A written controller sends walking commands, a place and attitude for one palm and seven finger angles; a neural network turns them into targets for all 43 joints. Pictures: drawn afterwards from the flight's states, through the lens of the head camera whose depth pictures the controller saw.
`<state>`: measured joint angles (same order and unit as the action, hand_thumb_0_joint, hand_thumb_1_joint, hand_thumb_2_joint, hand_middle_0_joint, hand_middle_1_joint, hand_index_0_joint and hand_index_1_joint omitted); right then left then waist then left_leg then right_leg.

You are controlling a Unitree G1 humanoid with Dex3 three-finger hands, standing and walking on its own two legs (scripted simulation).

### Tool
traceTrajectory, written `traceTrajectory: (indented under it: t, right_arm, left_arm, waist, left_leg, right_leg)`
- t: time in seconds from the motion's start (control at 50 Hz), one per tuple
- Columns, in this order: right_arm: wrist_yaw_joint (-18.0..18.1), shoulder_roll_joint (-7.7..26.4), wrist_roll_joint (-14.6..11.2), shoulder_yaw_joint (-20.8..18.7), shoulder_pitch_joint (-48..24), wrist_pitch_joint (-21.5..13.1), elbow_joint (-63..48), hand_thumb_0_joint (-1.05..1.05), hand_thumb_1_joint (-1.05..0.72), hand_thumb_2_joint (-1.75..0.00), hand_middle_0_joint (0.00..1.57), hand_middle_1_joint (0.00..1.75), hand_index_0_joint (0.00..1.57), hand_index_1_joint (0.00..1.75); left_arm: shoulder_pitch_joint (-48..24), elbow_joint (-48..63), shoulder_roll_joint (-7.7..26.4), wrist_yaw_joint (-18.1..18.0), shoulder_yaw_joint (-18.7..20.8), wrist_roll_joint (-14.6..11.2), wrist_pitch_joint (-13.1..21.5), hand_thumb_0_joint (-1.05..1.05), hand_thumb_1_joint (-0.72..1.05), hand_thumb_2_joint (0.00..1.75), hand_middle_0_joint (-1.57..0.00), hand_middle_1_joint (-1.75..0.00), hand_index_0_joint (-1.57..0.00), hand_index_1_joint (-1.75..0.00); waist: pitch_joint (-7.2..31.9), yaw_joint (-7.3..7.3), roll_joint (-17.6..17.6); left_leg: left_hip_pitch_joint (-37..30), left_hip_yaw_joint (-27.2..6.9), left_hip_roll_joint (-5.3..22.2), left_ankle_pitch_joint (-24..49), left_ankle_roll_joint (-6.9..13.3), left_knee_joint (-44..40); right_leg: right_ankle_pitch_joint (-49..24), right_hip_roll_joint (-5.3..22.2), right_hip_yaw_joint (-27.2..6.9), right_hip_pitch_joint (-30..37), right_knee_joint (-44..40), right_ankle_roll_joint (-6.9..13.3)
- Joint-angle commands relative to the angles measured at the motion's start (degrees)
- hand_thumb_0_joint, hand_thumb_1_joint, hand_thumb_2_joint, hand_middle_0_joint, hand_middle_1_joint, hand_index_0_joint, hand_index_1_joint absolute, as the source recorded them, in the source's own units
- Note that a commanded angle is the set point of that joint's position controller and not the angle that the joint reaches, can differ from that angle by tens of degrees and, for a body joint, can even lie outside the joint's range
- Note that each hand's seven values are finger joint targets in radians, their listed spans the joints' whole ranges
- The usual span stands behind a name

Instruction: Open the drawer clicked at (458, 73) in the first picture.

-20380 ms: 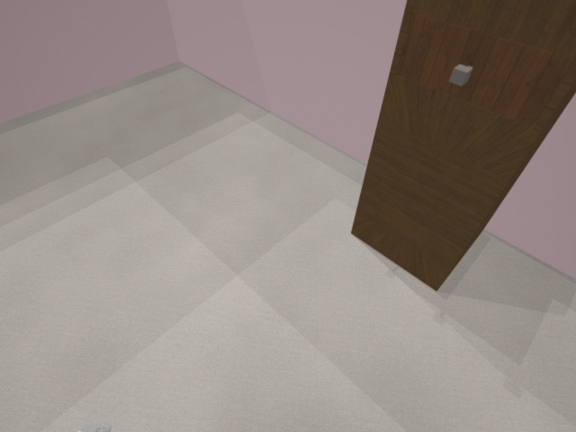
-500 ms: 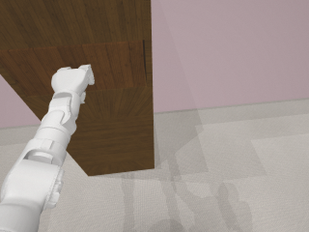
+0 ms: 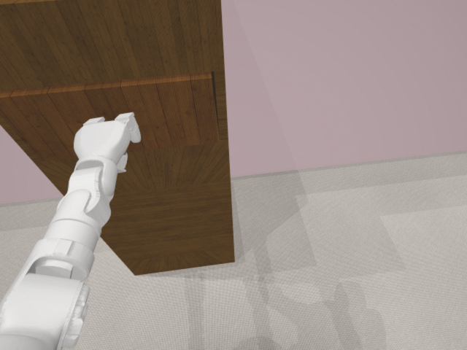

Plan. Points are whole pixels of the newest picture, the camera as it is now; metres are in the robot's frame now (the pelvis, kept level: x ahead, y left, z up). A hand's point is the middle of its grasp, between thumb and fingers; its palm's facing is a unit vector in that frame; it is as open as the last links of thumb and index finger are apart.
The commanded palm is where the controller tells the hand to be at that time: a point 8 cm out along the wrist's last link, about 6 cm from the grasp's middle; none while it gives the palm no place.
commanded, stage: pull the drawer open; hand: left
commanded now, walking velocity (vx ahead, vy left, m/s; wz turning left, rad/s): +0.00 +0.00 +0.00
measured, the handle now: (115, 136) +0.49 +0.21 +0.10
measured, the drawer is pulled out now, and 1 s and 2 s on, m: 0.01 0.10 0.30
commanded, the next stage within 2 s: none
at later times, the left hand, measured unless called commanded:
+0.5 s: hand (115, 168) +0.43 +0.21 +0.08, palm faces -0.02 -0.05 -1.00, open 6.4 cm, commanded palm +0.41 +0.22 +0.14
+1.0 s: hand (111, 201) +0.36 +0.20 +0.08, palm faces +0.04 -0.12 -0.99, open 6.3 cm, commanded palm +0.31 +0.22 +0.14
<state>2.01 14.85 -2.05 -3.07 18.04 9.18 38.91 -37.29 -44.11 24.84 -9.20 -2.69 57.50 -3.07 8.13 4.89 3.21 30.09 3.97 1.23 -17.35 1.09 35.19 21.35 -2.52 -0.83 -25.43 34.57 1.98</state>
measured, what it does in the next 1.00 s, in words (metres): stands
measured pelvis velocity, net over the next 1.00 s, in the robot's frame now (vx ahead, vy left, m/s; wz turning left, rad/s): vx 0.00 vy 0.00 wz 0.00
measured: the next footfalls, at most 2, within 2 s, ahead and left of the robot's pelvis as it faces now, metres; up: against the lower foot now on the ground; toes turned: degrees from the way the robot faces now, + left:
none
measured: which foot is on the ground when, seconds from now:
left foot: down 0.00-1.00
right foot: down 0.00-1.00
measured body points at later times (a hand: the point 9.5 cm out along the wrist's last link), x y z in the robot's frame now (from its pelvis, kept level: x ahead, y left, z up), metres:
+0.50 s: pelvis -0.01 -0.01 +0.00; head +0.03 -0.03 +0.45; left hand +0.42 +0.21 +0.13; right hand +0.10 -0.27 -0.13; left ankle -0.01 +0.11 -0.72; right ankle -0.06 -0.10 -0.72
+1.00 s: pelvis +0.00 +0.00 +0.01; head +0.01 -0.03 +0.46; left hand +0.35 +0.20 +0.13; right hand +0.14 -0.26 -0.11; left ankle -0.01 +0.11 -0.72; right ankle -0.06 -0.10 -0.72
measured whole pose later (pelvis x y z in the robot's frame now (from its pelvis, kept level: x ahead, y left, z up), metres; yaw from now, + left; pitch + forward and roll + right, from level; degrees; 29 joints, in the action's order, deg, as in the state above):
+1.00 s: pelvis +0.00 +0.00 +0.01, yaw +0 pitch +7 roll +1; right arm 1.6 14.9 -2.7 -2.2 10.4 8.6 37.7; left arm -13.8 -16.0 22.0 -8.3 -7.7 54.3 -9.4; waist 6.7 1.0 3.7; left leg 21.8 4.3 0.5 -16.2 1.0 31.3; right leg 20.9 -1.9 -1.3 -17.8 32.0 2.0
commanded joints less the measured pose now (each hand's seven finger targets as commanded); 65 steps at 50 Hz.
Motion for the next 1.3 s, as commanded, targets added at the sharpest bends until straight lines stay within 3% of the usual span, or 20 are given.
traceTrajectory:
  t: [0.0,0.04,0.08,0.12,0.16,0.2,0.24,0.32,0.5,0.6,0.64,0.7,0.74,0.8,0.84,0.9,0.94,1.0,1.14,1.28]
  right_arm:
    - [0.19,8.31,-0.33,-2.65,-2.27,-1.85,-7.16,0.00,-0.90,-0.90,0.20,0.30,0.20,0.30]
    - [-0.04,7.77,-0.49,-2.66,-3.34,-1.93,-7.46,0.00,-0.90,-0.90,0.20,0.30,0.20,0.30]
    - [-0.17,7.82,-0.50,-2.60,-4.07,-1.90,-7.83,0.00,-0.90,-0.90,0.20,0.30,0.20,0.30]
    - [0.58,8.18,-0.73,-2.01,-3.43,-1.76,-5.32,0.00,-0.90,-0.90,0.20,0.30,0.20,0.30]
    - [1.15,7.90,-0.39,-2.09,-3.23,-1.93,-4.80,0.00,-0.90,-0.90,0.20,0.30,0.20,0.30]
    - [1.45,7.78,-0.14,-2.00,-3.31,-1.89,-4.63,0.00,-0.90,-0.90,0.20,0.30,0.20,0.30]
    - [1.57,7.31,-0.27,-1.84,-3.61,-1.94,-4.75,0.00,-0.90,-0.90,0.20,0.30,0.20,0.30]
    - [1.71,7.19,0.02,-1.84,-3.50,-2.06,-4.93,0.00,-0.90,-0.90,0.20,0.30,0.20,0.30]
    - [1.62,7.34,0.12,-2.07,-2.17,-2.51,-4.66,0.00,-0.90,-0.90,0.20,0.30,0.20,0.30]
    - [0.68,7.24,0.06,-2.55,-3.63,-2.61,-7.15,0.00,-0.90,-0.90,0.20,0.30,0.20,0.30]
    - [0.24,7.31,-0.40,-2.58,-4.44,-2.71,-7.63,0.00,-0.90,-0.90,0.20,0.30,0.20,0.30]
    - [-0.18,7.72,-0.50,-2.65,-6.30,-2.85,-8.61,0.00,-0.90,-0.90,0.20,0.30,0.20,0.30]
    - [-0.52,7.25,-0.77,-2.58,-7.37,-3.04,-8.92,0.00,-0.90,-0.90,0.20,0.30,0.20,0.30]
    - [-0.35,7.69,-0.83,-2.20,-9.26,-3.13,-8.82,0.00,-0.90,-0.90,0.20,0.30,0.20,0.30]
    - [-0.36,7.04,-0.95,-1.77,-10.92,-3.31,-9.38,0.00,-0.90,-0.90,0.20,0.30,0.20,0.30]
    - [-0.26,7.05,-0.72,-1.43,-13.14,-3.33,-9.77,0.00,-0.90,-0.90,0.20,0.30,0.20,0.30]
    - [-0.31,6.31,-0.78,-0.77,-14.89,-3.52,-10.34,0.00,-0.90,-0.90,0.20,0.30,0.20,0.30]
    - [-0.43,6.18,-0.56,-0.26,-17.29,-3.46,-11.16,0.00,-0.90,-0.90,0.20,0.30,0.20,0.30]
    - [-1.41,4.31,0.02,0.77,-20.88,-3.89,-12.22,0.00,-0.90,-0.90,0.20,0.30,0.20,0.30]
    - [-1.45,3.41,0.80,1.79,-23.40,-4.09,-11.75,0.00,-0.90,-0.90,0.20,0.30,0.20,0.30]
  left_arm:
    - [-17.24,15.45,16.88,-2.28,5.75,0.24,-1.90,0.00,0.90,0.90,-0.40,-1.35,-0.40,-1.35]
    - [-15.35,18.17,13.82,-2.29,3.40,0.23,-2.91,0.00,0.90,0.90,-0.40,-1.35,-0.40,-1.35]
    - [-11.49,20.32,15.33,-2.21,5.37,-0.10,-3.82,0.00,0.90,0.90,-0.40,-1.35,-0.40,-1.35]
    - [-27.63,16.51,15.24,-2.46,2.31,0.47,-4.27,0.00,0.90,0.90,-0.40,-1.35,-0.40,-1.35]
    - [-26.13,13.11,16.57,-2.46,3.88,1.25,-4.50,0.00,0.90,0.90,-0.40,-1.35,-0.40,-1.35]
    - [-28.34,13.32,16.54,-2.24,3.44,1.21,-3.85,0.00,0.90,0.90,-0.40,-1.35,-0.40,-1.35]
    - [-29.03,11.76,13.33,-1.85,1.12,0.75,-3.17,0.00,0.90,0.90,-0.40,-1.35,-0.40,-1.35]
    - [-31.08,11.81,14.78,-1.85,2.20,0.60,-1.14,0.00,0.90,0.90,-0.40,-1.35,-0.40,-1.35]
    - [-31.86,8.83,14.37,-3.25,2.03,1.30,0.44,0.00,0.90,0.90,-0.40,-1.35,-0.40,-1.35]
    - [-18.16,15.79,13.84,-3.02,3.99,-0.36,0.89,0.00,0.90,0.90,-0.40,-1.35,-0.40,-1.35]
    - [-13.52,18.35,11.16,-2.75,2.42,-1.29,0.18,0.00,0.90,0.90,-0.40,-1.35,-0.40,-1.35]
    - [-7.52,24.24,13.20,-2.69,4.35,-1.70,-1.29,0.00,0.90,0.90,-0.40,-1.35,-0.40,-1.35]
    - [-4.55,27.96,10.08,-2.61,1.88,-1.99,-2.70,0.00,0.90,0.90,-0.40,-1.35,-0.40,-1.35]
    - [-0.06,30.71,12.88,-2.44,4.28,-2.03,-4.76,0.00,0.90,0.90,-0.40,-1.35,-0.40,-1.35]
    - [2.74,34.25,10.43,-2.03,2.36,-2.48,-5.95,0.00,0.90,0.90,-0.40,-1.35,-0.40,-1.35]
    - [7.27,39.05,12.92,-1.66,4.86,-2.46,-7.10,0.00,0.90,0.90,-0.40,-1.35,-0.40,-1.35]
    - [10.81,41.44,9.80,-1.19,2.67,-2.97,-7.84,0.00,0.90,0.90,-0.40,-1.35,-0.40,-1.35]
    - [16.25,46.21,10.36,-0.77,3.71,-2.86,-8.70,0.00,0.90,0.90,-0.40,-1.35,-0.40,-1.35]
    - [24.97,57.84,5.93,-0.82,0.56,-2.27,-9.51,0.00,0.90,0.90,-0.40,-1.35,-0.40,-1.35]
    - [29.41,63.48,5.59,-0.97,-0.08,-1.51,-8.85,0.00,0.90,0.90,-0.40,-1.35,-0.40,-1.35]
  waist:
    - [20.23,-4.09,-2.56]
    - [19.92,-4.10,-1.17]
    - [20.47,-5.16,-1.33]
    - [15.47,-0.68,-2.78]
    - [17.47,-2.04,-2.38]
    - [19.63,-1.88,-2.08]
    - [18.57,-1.54,-1.63]
    - [20.82,-1.74,-1.20]
    - [19.30,-1.13,-2.81]
    - [23.95,-4.90,-2.32]
    - [20.24,-4.84,-3.35]
    - [20.60,-6.05,-3.20]
    - [18.46,-5.81,-2.25]
    - [16.34,-6.40,-3.34]
    - [15.47,-6.75,-1.91]
    - [16.44,-7.88,-2.36]
    - [13.91,-7.81,-3.24]
    - [14.25,-8.97,-3.13]
    - [12.48,-9.58,-1.08]
    - [9.22,-9.55,-1.48]
  left_leg:
    - [-14.75,-0.66,-2.49,28.84,2.17,-0.29]
    - [-16.71,-0.80,-2.46,30.15,2.12,-0.38]
    - [-17.79,-1.10,-2.28,32.29,2.01,-0.48]
    - [-16.19,-1.48,-2.28,27.09,1.95,-0.38]
    - [-16.89,-1.31,-2.69,25.95,2.02,-0.50]
    - [-17.62,-1.17,-2.74,26.75,2.03,-0.13]
    - [-17.76,-1.34,-2.94,26.30,2.03,0.00]
    - [-17.88,-1.32,-3.05,26.97,2.09,0.69]
    - [-14.94,-1.55,-3.13,21.98,2.10,0.53]
    - [-15.54,-1.26,-3.31,26.06,2.08,-0.15]
    - [-15.29,-1.15,-3.14,25.69,2.16,-0.79]
    - [-15.93,-1.01,-3.02,26.07,2.11,-1.67]
    - [-17.00,-1.01,-2.89,26.35,2.09,-2.18]
    - [-16.80,-1.04,-2.73,24.93,1.95,-3.23]
    - [-18.09,-1.02,-2.82,25.27,1.94,-3.75]
    - [-19.41,-1.16,-2.72,27.00,1.77,-4.02]
    - [-19.70,-1.22,-2.80,27.22,1.75,-4.30]
    - [-20.90,-1.26,-2.81,29.15,1.49,-4.54]
    - [-24.30,-1.86,-2.65,33.20,1.11,-4.25]
    - [-24.04,-1.93,-3.40,28.05,0.74,-4.79]
  right_leg:
    - [-35.87,-0.06,0.37,11.05,-2.27,-0.42]
    - [-35.20,-0.23,0.61,9.91,-2.27,-0.37]
    - [-35.29,-0.37,0.72,10.75,-2.17,-0.22]
    - [-31.95,-0.29,1.02,6.18,-2.94,-0.68]
    - [-30.42,-0.24,0.77,7.05,-2.94,-0.33]
    - [-32.07,0.17,0.37,8.30,-2.89,-0.30]
    - [-31.57,0.15,0.70,6.96,-2.69,-0.33]
    - [-33.30,0.46,0.19,7.89,-2.21,-0.45]
    - [-28.90,0.41,0.12,6.55,-2.67,-0.46]
    - [-34.98,0.38,-0.03,12.52,-2.00,-0.20]
    - [-34.77,0.18,0.41,11.27,-2.43,-0.37]
    - [-34.53,0.11,0.03,13.33,-3.02,-0.25]
    - [-33.92,0.00,0.32,12.07,-3.30,-0.34]
    - [-31.77,-0.03,0.15,12.85,-4.28,-0.21]
    - [-31.75,0.00,0.43,12.61,-4.34,-0.29]
    - [-32.83,0.09,0.01,14.75,-4.52,-0.19]
    - [-33.67,0.22,0.45,14.10,-4.54,-0.50]
    - [-34.94,0.45,0.27,15.67,-4.69,-0.50]
    - [-35.73,0.43,0.65,14.87,-4.67,-0.54]
    - [-33.68,0.37,0.27,14.11,-5.66,-0.47]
